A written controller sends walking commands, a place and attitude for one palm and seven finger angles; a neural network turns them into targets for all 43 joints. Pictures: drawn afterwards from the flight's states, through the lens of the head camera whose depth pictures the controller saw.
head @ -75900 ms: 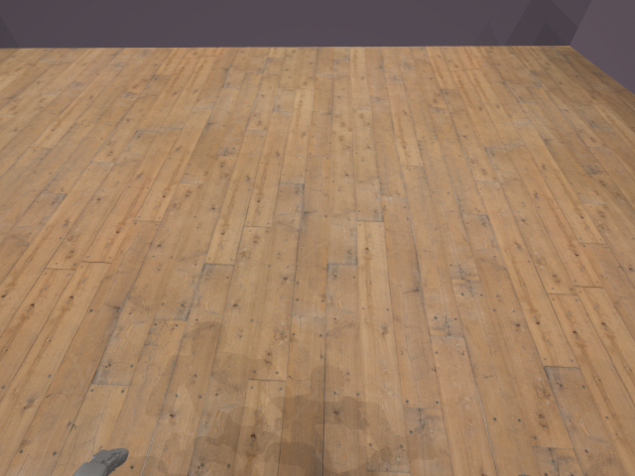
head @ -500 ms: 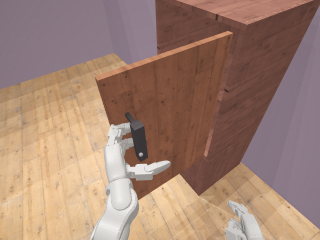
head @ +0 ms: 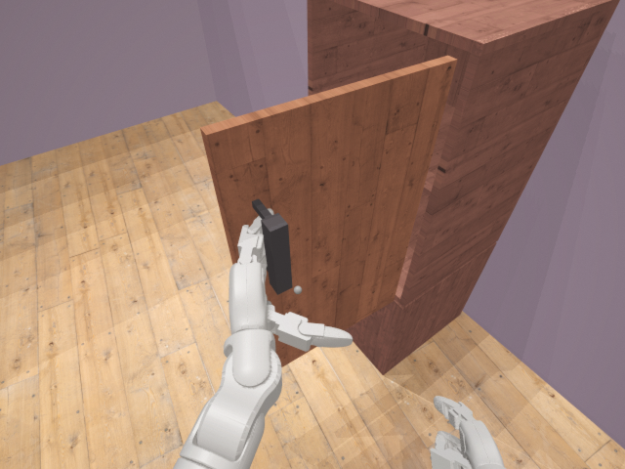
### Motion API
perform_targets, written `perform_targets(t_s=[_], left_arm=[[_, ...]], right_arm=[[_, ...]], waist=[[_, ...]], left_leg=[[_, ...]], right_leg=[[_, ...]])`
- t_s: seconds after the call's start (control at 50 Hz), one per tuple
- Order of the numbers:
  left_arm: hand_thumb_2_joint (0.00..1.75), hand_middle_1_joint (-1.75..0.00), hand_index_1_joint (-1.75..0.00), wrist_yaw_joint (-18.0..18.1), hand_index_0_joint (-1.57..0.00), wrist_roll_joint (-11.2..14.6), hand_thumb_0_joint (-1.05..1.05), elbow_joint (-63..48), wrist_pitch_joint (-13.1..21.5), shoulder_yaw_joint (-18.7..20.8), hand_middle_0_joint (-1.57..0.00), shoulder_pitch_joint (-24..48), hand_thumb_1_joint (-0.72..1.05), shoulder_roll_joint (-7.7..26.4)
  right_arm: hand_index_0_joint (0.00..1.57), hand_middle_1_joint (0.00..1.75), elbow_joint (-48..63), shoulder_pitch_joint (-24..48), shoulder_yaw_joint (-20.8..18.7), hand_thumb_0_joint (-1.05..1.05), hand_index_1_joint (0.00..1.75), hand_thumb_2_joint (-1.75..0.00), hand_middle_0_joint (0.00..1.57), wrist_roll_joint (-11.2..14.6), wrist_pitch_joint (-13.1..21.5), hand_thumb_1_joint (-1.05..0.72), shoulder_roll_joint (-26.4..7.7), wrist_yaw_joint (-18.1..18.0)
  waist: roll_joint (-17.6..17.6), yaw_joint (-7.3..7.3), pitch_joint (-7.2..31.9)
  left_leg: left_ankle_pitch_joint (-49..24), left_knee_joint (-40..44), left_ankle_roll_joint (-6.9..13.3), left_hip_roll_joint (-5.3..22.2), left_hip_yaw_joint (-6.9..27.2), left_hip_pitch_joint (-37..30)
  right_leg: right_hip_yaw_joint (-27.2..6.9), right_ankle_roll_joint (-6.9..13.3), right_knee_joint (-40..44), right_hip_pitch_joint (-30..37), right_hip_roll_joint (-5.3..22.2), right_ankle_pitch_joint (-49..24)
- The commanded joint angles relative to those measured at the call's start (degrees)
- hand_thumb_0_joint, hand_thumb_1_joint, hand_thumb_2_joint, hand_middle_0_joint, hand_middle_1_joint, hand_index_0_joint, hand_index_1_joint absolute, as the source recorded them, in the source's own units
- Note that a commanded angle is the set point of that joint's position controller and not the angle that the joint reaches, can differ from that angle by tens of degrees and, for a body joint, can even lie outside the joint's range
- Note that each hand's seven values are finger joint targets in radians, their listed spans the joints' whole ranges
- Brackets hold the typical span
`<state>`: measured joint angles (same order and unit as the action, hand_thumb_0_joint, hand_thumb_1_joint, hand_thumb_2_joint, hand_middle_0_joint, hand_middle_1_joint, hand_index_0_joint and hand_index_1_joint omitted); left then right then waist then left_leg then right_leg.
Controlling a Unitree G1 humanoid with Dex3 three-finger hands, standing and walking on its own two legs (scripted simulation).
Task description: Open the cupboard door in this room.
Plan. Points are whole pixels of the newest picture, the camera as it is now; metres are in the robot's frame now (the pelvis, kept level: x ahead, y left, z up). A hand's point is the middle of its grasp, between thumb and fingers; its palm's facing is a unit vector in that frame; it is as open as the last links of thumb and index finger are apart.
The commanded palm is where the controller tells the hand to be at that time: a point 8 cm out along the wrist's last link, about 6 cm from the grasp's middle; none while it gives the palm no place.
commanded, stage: slide the hand sideways off the handle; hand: left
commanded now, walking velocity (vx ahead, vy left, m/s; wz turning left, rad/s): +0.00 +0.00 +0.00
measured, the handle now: (270, 246) +0.37 +0.09 +0.10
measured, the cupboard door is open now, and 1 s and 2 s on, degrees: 87 91 91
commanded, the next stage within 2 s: draw the hand back to the body in 1.12 s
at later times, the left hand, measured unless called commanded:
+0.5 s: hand (279, 324) +0.26 +0.06 +0.10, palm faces -0.05 -1.00 -0.01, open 16.3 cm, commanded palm +0.22 +0.12 +0.10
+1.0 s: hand (227, 352) +0.22 +0.11 +0.10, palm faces -0.02 -1.00 -0.04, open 16.3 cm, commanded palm +0.19 +0.17 +0.10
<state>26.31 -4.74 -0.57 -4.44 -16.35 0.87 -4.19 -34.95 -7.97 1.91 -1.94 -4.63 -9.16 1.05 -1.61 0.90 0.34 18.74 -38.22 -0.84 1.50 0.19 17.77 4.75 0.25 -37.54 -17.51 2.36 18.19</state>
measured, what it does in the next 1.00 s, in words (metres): stands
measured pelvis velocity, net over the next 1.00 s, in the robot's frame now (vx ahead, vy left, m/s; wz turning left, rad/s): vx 0.03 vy -0.01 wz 0.00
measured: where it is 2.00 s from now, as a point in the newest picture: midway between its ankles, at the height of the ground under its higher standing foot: outside the picture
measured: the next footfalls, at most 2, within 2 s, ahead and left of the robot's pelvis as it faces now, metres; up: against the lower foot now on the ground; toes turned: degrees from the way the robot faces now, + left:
none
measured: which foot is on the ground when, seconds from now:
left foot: down 0.00-1.00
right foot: down 0.00-1.00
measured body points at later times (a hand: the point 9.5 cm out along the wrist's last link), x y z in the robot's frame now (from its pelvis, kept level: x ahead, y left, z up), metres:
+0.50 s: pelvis +0.01 -0.01 +0.00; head +0.00 -0.02 +0.45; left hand +0.25 +0.12 +0.11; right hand +0.19 -0.22 -0.07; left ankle +0.02 +0.13 -0.72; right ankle +0.02 -0.12 -0.72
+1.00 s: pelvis +0.03 -0.01 -0.01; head +0.04 -0.03 +0.44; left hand +0.22 +0.17 +0.10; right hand +0.22 -0.22 -0.08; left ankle +0.02 +0.13 -0.72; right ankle +0.02 -0.12 -0.72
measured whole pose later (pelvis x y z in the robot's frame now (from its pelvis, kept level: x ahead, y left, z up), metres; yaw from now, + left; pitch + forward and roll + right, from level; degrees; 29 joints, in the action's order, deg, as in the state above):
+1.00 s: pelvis +0.03 -0.01 -0.01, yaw +0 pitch +2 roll +0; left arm -5.9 8.4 -23.0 7.4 -2.6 -31.6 8.3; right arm -28.3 -14.5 2.1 1.0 8.1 -12.6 -2.2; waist -2.9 1.9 2.6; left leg 23.4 -42.3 -1.6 2.3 0.6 21.2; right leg 5.0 0.6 -42.0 -21.1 1.8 23.1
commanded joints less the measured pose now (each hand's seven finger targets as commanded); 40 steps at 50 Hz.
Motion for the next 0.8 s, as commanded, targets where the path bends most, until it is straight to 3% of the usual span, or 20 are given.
perform_targets(t_s=[0.0,0.02,0.06,0.1,0.12,0.14,0.18,0.28,0.32,0.34,0.42,0.52,0.58,0.66,0.68,0.74,0.78], left_arm=[[0.3,-0.3,-0.3,-21.5,-0.15,1.5,0.0,-14.8,11.0,-5.7,-0.15,18.2,-0.5,2.7],[0.3,-0.3,-0.3,-23.8,-0.15,3.2,0.0,-15.2,11.5,-5.8,-0.15,17.1,-0.5,1.8],[0.3,-0.3,-0.3,-25.2,-0.15,7.2,0.0,-14.7,11.1,-4.6,-0.15,16.4,-0.5,-0.4],[0.3,-0.3,-0.3,-24.4,-0.15,10.3,0.0,-13.1,9.9,-2.1,-0.15,12.9,-0.5,-1.2],[0.3,-0.3,-0.3,-23.4,-0.15,11.1,0.0,-13.9,9.4,-0.1,-0.15,12.6,-0.5,-0.1],[0.3,-0.3,-0.3,-22.3,-0.15,10.9,0.0,-14.5,9.1,1.4,-0.15,11.8,-0.5,0.9],[0.3,-0.3,-0.3,-20.3,-0.15,9.5,0.0,-16.6,9.0,3.1,-0.15,8.0,-0.5,2.9],[0.3,-0.3,-0.3,-18.5,-0.15,5.1,0.0,-19.9,9.7,4.1,-0.15,1.4,-0.5,6.2],[0.3,-0.3,-0.3,-18.8,-0.15,5.0,0.0,-21.5,9.9,4.4,-0.15,-0.3,-0.5,6.5],[0.3,-0.3,-0.3,-19.3,-0.15,5.3,0.0,-22.4,9.9,4.1,-0.15,-1.6,-0.5,6.0],[0.3,-0.3,-0.3,-20.8,-0.15,7.4,0.0,-24.5,9.6,8.7,-0.15,-5.4,-0.5,9.5],[0.3,-0.3,-0.3,-23.2,-0.15,8.8,0.0,-28.9,10.9,8.6,-0.15,-10.3,-0.5,9.2],[0.3,-0.3,-0.3,-24.7,-0.15,9.2,0.0,-30.0,11.5,9.3,-0.15,-16.3,-0.5,9.9],[0.3,-0.3,-0.3,-26.4,-0.15,10.3,0.0,-32.3,12.3,12.9,-0.15,-20.7,-0.5,13.0],[0.3,-0.3,-0.3,-26.8,-0.15,10.2,0.0,-31.9,12.6,13.5,-0.15,-21.5,-0.5,13.7],[0.3,-0.3,-0.3,-28.3,-0.15,11.2,0.0,-34.3,13.8,14.5,-0.15,-25.6,-0.5,13.9],[0.3,-0.3,-0.3,-29.4,-0.15,11.9,0.0,-35.0,14.3,13.1,-0.15,-26.9,-0.5,12.9]], right_arm=[[0.2,0.3,11.5,3.7,-1.4,0.0,0.3,-0.9,0.2,1.1,3.3,-0.9,-6.5,-2.5],[0.2,0.3,12.5,4.1,-1.1,0.0,0.3,-0.9,0.2,1.7,4.1,-0.9,-6.3,-2.8],[0.2,0.3,13.5,5.0,-0.6,0.0,0.3,-0.9,0.2,2.5,5.9,-0.9,-6.2,-3.2],[0.2,0.3,13.7,5.7,-0.4,0.0,0.3,-0.9,0.2,3.0,7.3,-0.9,-6.4,-3.3],[0.2,0.3,13.7,6.0,-0.4,0.0,0.3,-0.9,0.2,3.0,7.7,-0.9,-6.6,-3.4],[0.2,0.3,13.5,6.0,-0.6,0.0,0.3,-0.9,0.2,2.9,8.1,-0.9,-6.7,-3.3],[0.2,0.3,14.0,5.7,-0.7,0.0,0.3,-0.9,0.2,2.6,8.7,-0.9,-6.7,-2.8],[0.2,0.3,14.6,4.4,-1.1,0.0,0.3,-0.9,0.2,2.0,8.4,-0.9,-6.6,-1.7],[0.2,0.3,15.1,4.6,-1.0,0.0,0.3,-0.9,0.2,2.0,8.3,-0.9,-6.3,-1.5],[0.2,0.3,15.6,4.7,-0.9,0.0,0.3,-0.9,0.2,2.0,8.3,-0.9,-6.2,-1.5],[0.2,0.3,15.8,4.9,-0.6,0.0,0.3,-0.9,0.2,2.1,8.4,-0.9,-6.3,-2.3],[0.2,0.3,15.8,3.5,-0.9,0.0,0.3,-0.9,0.2,2.2,9.9,-0.9,-6.6,-2.6],[0.2,0.3,15.9,2.5,-1.1,0.0,0.3,-0.9,0.2,2.2,10.8,-0.9,-6.9,-2.5],[0.2,0.3,16.4,1.3,-1.4,0.0,0.3,-0.9,0.2,2.3,11.6,-0.9,-7.3,-2.8],[0.2,0.3,16.1,1.1,-1.4,0.0,0.3,-0.9,0.2,2.3,11.8,-0.9,-7.4,-2.9],[0.2,0.3,16.7,0.5,-1.7,0.0,0.3,-0.9,0.2,2.5,12.7,-0.9,-7.5,-3.0],[0.2,0.3,16.9,0.0,-1.6,0.0,0.3,-0.9,0.2,2.7,13.4,-0.9,-7.5,-3.0]], waist=[[1.6,-2.1,12.7],[0.2,-1.83,11.7],[1.5,-1.82,9.3],[5.1,-1.27,6.1],[6.1,-0.63,6.4],[7.8,-0.37,6.8],[6.2,1.18,8.0],[5.4,1.64,7.5],[3.6,1.57,6.6],[3.5,1.57,6.7],[5.6,1.72,5.8],[3.3,0.89,7.0],[2.0,1.3,7.3],[4.6,1.25,8.8],[3.7,1.37,7.8],[3.7,1.54,9.1],[2.2,1.11,8.0]], left_leg=[[-9.0,5.5,2.5,-2.1,0.0,-5.3],[-7.2,5.8,2.3,-1.9,0.3,-4.8],[-3.5,6.4,2.2,-1.8,0.7,-3.8],[0.3,7.5,1.8,-1.6,1.3,-2.0],[1.5,7.8,1.6,-1.7,1.4,-1.6],[1.0,7.8,1.7,-1.6,1.2,-1.8],[-0.5,8.2,1.6,-1.6,0.8,-2.1],[-4.0,7.8,1.8,-1.5,-0.4,-2.3],[-3.8,7.8,1.8,-1.4,-0.9,-2.5],[-3.9,7.7,1.8,-1.5,-1.1,-2.6],[-3.6,7.2,2.0,-1.7,-1.6,-2.0],[-7.8,6.3,2.0,-1.5,-1.5,-3.4],[-9.8,5.7,1.9,-1.6,-1.4,-2.8],[-11.4,4.5,2.1,-1.7,-1.4,-1.4],[-11.8,4.3,2.0,-1.6,-1.3,-1.1],[-13.0,3.4,2.0,-1.7,-1.4,-0.7],[-13.1,2.9,2.0,-1.8,-1.3,-0.2]], right_leg=[[-1.8,2.4,5.0,2.5,-1.2,-11.3],[-1.6,2.5,5.1,1.7,-1.3,-8.8],[-1.2,2.0,6.6,0.4,-1.7,-3.9],[-0.6,1.5,8.0,-0.6,-1.9,1.3],[-0.8,1.3,8.6,-0.5,-1.9,3.3],[-1.0,1.1,8.9,-0.3,-1.9,3.4],[-1.1,1.3,8.2,0.9,-1.7,2.1],[-2.0,1.6,8.0,1.8,-1.5,-1.8],[-2.0,1.6,8.0,1.5,-1.5,-2.0],[-2.1,1.5,8.2,1.8,-1.5,-2.3],[-3.3,1.0,10.2,2.8,-1.3,-1.5],[-2.4,0.9,8.1,3.1,-1.7,-8.8],[-1.6,1.0,6.4,3.2,-2.0,-12.1],[-1.8,0.4,5.0,3.9,-1.8,-16.0],[-1.8,0.7,4.8,3.8,-1.9,-16.0],[-1.4,0.5,3.3,3.6,-1.9,-17.9],[-1.1,0.6,3.0,2.6,-2.0,-18.0]])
